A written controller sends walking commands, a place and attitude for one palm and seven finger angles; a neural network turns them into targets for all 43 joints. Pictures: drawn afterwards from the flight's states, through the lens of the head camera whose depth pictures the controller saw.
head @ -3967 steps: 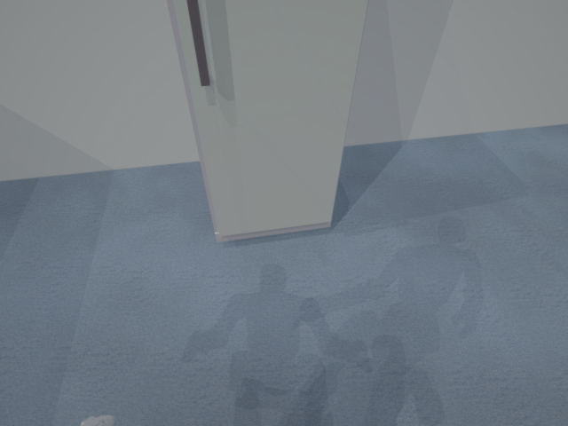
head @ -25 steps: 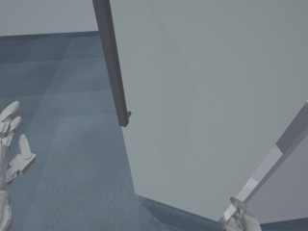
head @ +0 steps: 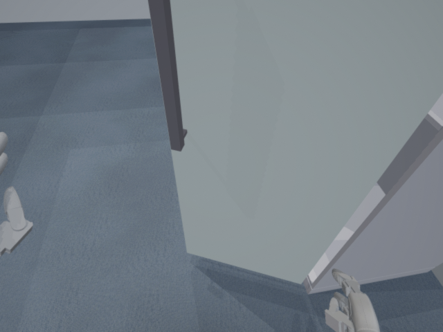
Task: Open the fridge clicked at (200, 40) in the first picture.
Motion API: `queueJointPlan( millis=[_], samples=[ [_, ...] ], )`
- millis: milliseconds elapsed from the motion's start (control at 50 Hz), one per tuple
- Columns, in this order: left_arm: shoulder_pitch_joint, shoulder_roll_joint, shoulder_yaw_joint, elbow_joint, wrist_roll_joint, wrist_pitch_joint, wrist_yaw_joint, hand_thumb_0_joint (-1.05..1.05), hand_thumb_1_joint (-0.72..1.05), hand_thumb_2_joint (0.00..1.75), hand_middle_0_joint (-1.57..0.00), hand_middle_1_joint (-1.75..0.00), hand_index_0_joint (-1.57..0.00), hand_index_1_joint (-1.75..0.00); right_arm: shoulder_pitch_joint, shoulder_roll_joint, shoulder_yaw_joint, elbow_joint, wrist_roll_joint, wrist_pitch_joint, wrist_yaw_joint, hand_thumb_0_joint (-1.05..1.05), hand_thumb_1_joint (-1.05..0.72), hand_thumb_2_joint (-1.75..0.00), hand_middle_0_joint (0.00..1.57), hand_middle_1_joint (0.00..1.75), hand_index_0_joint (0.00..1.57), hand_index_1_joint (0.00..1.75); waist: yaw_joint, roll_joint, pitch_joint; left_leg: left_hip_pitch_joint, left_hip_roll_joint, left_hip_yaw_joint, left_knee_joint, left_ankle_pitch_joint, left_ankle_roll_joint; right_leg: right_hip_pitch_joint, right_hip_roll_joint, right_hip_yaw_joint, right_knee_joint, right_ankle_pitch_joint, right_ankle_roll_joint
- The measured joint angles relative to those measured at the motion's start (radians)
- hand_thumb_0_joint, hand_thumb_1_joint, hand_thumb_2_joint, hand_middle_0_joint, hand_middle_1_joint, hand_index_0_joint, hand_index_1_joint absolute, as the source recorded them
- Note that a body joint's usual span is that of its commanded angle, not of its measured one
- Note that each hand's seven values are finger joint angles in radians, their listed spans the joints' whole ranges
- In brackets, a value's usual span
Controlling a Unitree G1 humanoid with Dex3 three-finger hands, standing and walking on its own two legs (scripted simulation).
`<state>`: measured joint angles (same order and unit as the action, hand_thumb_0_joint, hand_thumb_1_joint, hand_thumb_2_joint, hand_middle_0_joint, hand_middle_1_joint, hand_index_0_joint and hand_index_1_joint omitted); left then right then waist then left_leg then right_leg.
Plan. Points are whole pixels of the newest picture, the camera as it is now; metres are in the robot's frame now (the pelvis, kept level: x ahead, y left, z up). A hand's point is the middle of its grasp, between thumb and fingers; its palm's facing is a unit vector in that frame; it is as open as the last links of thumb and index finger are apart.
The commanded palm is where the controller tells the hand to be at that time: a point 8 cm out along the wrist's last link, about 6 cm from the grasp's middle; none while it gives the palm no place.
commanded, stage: step back with the hand held close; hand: left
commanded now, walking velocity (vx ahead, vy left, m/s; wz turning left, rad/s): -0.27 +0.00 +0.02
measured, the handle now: (169, 37) +0.51 +0.14 +0.28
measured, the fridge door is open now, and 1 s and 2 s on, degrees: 65 65 65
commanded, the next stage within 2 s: stop stepping back and stand still in 0.48 s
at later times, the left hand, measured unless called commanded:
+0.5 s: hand out of the picture +0.12 +0.27 +0.17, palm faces +0.40 -0.81 -0.43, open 7.4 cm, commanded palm +0.06 +0.31 +0.19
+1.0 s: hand out of the picture +0.04 +0.33 +0.16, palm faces +0.53 -0.80 -0.26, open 7.4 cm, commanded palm -0.05 +0.35 +0.19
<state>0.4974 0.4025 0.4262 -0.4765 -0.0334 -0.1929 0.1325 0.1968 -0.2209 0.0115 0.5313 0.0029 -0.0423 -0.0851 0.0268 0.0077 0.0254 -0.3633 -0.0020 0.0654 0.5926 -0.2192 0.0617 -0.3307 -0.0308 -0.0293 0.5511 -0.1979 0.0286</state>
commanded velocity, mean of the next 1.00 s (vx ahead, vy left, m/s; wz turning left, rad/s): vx -0.11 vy -0.02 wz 0.00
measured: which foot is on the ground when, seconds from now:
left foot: down 0.00-0.72, up 0.74-0.90, down 0.92-1.00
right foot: down 0.00-0.18, up 0.20-0.46, down 0.48-0.94, up 0.96-1.00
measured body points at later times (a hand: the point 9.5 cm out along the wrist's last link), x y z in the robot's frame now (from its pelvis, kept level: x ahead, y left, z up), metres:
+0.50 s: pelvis -0.10 +0.01 +0.00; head -0.06 +0.04 +0.45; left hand +0.09 +0.31 +0.20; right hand +0.09 -0.21 -0.08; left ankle +0.07 +0.08 -0.73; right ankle -0.22 -0.12 -0.73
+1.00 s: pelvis -0.19 +0.05 +0.00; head -0.19 +0.08 +0.45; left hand +0.00 +0.37 +0.17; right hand -0.05 -0.21 -0.07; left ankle -0.19 +0.17 -0.73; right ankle -0.20 -0.09 -0.71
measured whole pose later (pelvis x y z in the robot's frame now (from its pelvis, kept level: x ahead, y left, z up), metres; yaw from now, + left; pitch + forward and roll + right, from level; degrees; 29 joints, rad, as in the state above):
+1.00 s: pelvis -0.19 +0.05 +0.00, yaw -1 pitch +0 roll +0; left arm 0.31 0.35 0.39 -0.36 -0.03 -0.16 0.18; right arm 0.25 -0.22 -0.02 0.69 -0.01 -0.13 -0.10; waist 0.04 -0.07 -0.01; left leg -0.30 0.00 -0.02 0.61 -0.34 0.01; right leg -0.36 -0.03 -0.01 0.75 -0.43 0.01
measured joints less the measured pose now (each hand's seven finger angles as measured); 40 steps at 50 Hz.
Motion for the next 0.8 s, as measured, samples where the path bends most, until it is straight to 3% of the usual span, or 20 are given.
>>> queueJointPlan(
  millis=[100,180,240,300,340,400,460,480,540,580,600,640,680,720,740,760,800],
  samples=[
    [-0.008,-0.033,-0.033,-0.004,0.008,-0.013,0.011,0.01,0.89,0.9,-0.21,-0.31,-0.21,-0.3,0.015,-0.005,-0.001,0.027,-0.008,-0.017,0.009,0.01,-0.91,-0.9,0.2,0.3,0.2,0.3,0.002,-0.007,-0.003,-0.06,-0.009,-0.021,0.065,-0.113,-0.011,-0.03,0.001,-0.004,-0.008,0.029,-0.009],
    [-0.014,-0.012,-0.039,-0.041,0.007,-0.027,0.022,0.01,0.89,0.9,-0.21,-0.31,-0.22,-0.3,0.024,-0.006,0.002,0.046,-0.011,-0.024,0.006,0.01,-0.91,-0.9,0.2,0.3,0.2,0.3,-0.014,-0.03,0.021,-0.074,-0.015,-0.024,0.055,-0.024,0.004,-0.054,-0.002,-0.005,0.022,0.008,-0.002],
    [-0.032,0.015,-0.017,-0.045,0.023,-0.035,0.019,0.01,0.89,0.9,-0.22,-0.31,-0.22,-0.3,0.042,0.005,-0.009,0.05,-0.018,-0.04,-0.002,0.02,-0.91,-0.9,0.2,0.3,0.2,0.3,-0.04,-0.006,0.031,-0.08,0.001,-0.052,0.027,0.081,0.027,-0.083,0.052,0.023,0.234,-0.12,-0.007],
    [-0.035,0.044,0.026,-0.04,0.022,-0.054,0.017,0.01,0.89,0.9,-0.22,-0.31,-0.22,-0.3,0.061,0.031,-0.017,0.072,-0.018,-0.054,0.011,0.02,-0.91,-0.9,0.2,0.3,0.2,0.3,-0.046,0.008,0.004,-0.087,0.013,-0.079,-0.032,0.112,0.024,-0.045,0.099,0.029,0.383,-0.204,-0.015],
    [-0.009,0.052,0.052,-0.046,0.01,-0.065,0.022,0.01,0.89,0.9,-0.22,-0.31,-0.22,-0.3,0.068,0.044,-0.014,0.083,-0.018,-0.064,0.024,0.02,-0.91,-0.9,0.2,0.3,0.2,0.3,-0.037,0.009,-0.027,-0.095,0.023,-0.077,-0.092,0.152,0.018,0.022,0.107,0.011,0.33,-0.255,-0.024],
    [0.028,0.042,0.054,-0.06,-0.013,-0.063,0.024,0.01,0.89,0.9,-0.21,-0.31,-0.21,-0.3,0.057,0.055,-0.007,0.091,-0.019,-0.083,0.037,0.02,-0.9,-0.9,0.2,0.3,0.2,0.3,-0.014,0.004,-0.059,-0.11,0.032,-0.055,-0.182,0.22,0.005,0.143,0.104,-0.01,0.123,-0.301,-0.038],
    [0.028,0.036,0.027,-0.07,-0.025,-0.06,0.017,0.01,0.89,0.9,-0.21,-0.31,-0.21,-0.3,0.015,0.056,0.002,0.087,-0.024,-0.091,0.044,0.02,-0.9,-0.9,0.2,0.3,0.2,0.3,0.014,-0.021,-0.057,-0.141,0.023,-0.011,-0.226,0.272,-0.011,0.257,0.079,0.004,-0.146,-0.21,-0.062],
    [0.024,0.04,0.022,-0.075,-0.023,-0.062,0.014,0.01,0.89,0.9,-0.21,-0.31,-0.21,-0.3,-0.01,0.054,0.005,0.086,-0.026,-0.088,0.045,0.02,-0.9,-0.9,0.2,0.3,0.2,0.3,0.027,-0.034,-0.048,-0.166,0.023,0.013,-0.201,0.269,-0.017,0.267,0.061,0.023,-0.194,-0.152,-0.061],
    [-0.011,0.027,-0.036,-0.059,-0.019,-0.063,-0.004,0.01,0.89,0.9,-0.21,-0.31,-0.21,-0.3,-0.057,0.043,0.007,0.122,-0.023,-0.067,0.028,0.01,-0.9,-0.9,0.2,0.3,0.2,0.3,0.032,-0.001,-0.011,-0.181,0.039,-0.007,-0.107,0.139,-0.045,0.259,0.081,0.04,-0.146,-0.169,-0.02],
    [-0.02,0.045,-0.042,-0.065,-0.018,-0.056,-0.014,0.01,0.89,0.9,-0.21,-0.31,-0.21,-0.3,-0.051,0.044,0.011,0.12,-0.017,-0.064,0.017,0.02,-0.9,-0.9,0.2,0.3,0.2,0.3,0.022,-0.007,-0.011,-0.151,0.038,-0.008,-0.129,0.232,-0.044,0.253,0.081,0.049,-0.088,-0.203,-0.009],
    [-0.028,0.058,-0.038,-0.07,-0.019,-0.049,-0.018,0.01,0.89,0.9,-0.21,-0.31,-0.22,-0.3,-0.048,0.044,0.01,0.114,-0.016,-0.063,0.012,0.02,-0.9,-0.9,0.2,0.3,0.2,0.3,0.012,-0.008,-0.011,-0.141,0.038,-0.011,-0.141,0.301,-0.024,0.241,0.084,0.047,-0.045,-0.222,-0.006],
    [-0.064,0.085,-0.021,-0.058,-0.027,-0.04,-0.025,0.01,0.89,0.9,-0.22,-0.31,-0.22,-0.3,-0.057,0.053,0.002,0.105,-0.016,-0.062,0.011,0.02,-0.9,-0.9,0.2,0.3,0.2,0.3,-0.01,-0.033,-0.001,-0.125,0.021,-0.003,-0.156,0.295,0.013,0.196,0.078,0.056,0.057,-0.285,-0.012],
    [-0.087,0.097,0.002,-0.035,-0.034,-0.03,-0.027,0.01,0.89,0.9,-0.22,-0.31,-0.22,-0.3,-0.061,0.054,-0.001,0.082,-0.021,-0.064,0.014,0.02,-0.91,-0.9,0.2,0.3,0.2,0.3,-0.041,-0.036,0.008,-0.115,0.01,-0.018,-0.201,0.304,0.001,0.158,0.096,0.039,0.091,-0.35,-0.043],
    [-0.08,0.101,0.014,-0.019,-0.042,-0.012,-0.03,0.01,0.89,0.9,-0.22,-0.31,-0.22,-0.3,-0.047,0.044,-0.009,0.052,-0.023,-0.062,0.02,0.02,-0.91,-0.9,0.2,0.3,0.2,0.3,-0.084,-0.013,0.014,-0.123,-0.001,-0.052,-0.225,0.255,-0.044,0.16,0.115,0.018,0.051,-0.307,-0.078],
    [-0.055,0.105,0.018,-0.027,-0.043,-0.004,-0.031,0.01,0.89,0.9,-0.22,-0.31,-0.22,-0.3,-0.034,0.036,-0.013,0.041,-0.017,-0.056,0.024,0.02,-0.91,-0.9,0.2,0.3,0.2,0.3,-0.099,-0.006,0.012,-0.154,-0.005,-0.053,-0.168,0.138,-0.066,0.164,0.108,-0.001,0.021,-0.259,-0.077],
    [-0.008,0.109,0.027,-0.049,-0.045,0.001,-0.03,0.01,0.89,0.9,-0.22,-0.31,-0.22,-0.3,-0.019,0.032,-0.015,0.041,-0.011,-0.047,0.029,0.01,-0.91,-0.9,0.2,0.3,0.2,0.3,-0.092,-0.019,-0.002,-0.197,-0.021,-0.061,-0.019,0.027,-0.082,0.156,0.091,-0.003,0.006,-0.209,-0.07],
    [0.115,0.097,0.053,-0.107,-0.048,0.004,-0.029,0.01,0.89,0.9,-0.22,-0.31,-0.22,-0.3,0.019,0.027,-0.019,0.07,-0.005,-0.026,0.037,0.01,-0.91,-0.9,0.2,0.3,0.2,0.3,-0.039,-0.069,-0.059,-0.258,-0.052,-0.078,0.326,-0.063,-0.09,0.122,0.056,0.039,-0.005,-0.142,-0.071]
  ],
)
